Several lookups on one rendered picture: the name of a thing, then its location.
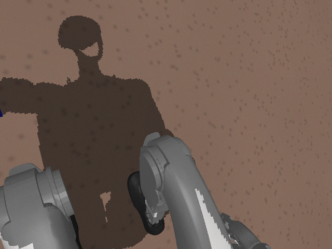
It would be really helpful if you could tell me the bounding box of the right robot foot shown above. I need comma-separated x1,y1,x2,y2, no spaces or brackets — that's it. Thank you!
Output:
127,171,164,235

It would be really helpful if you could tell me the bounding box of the right robot hand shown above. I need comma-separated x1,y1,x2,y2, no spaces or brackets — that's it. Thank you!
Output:
220,213,261,249

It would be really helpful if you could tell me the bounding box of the left robot foot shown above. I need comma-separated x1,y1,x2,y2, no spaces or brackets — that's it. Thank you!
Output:
70,214,82,249

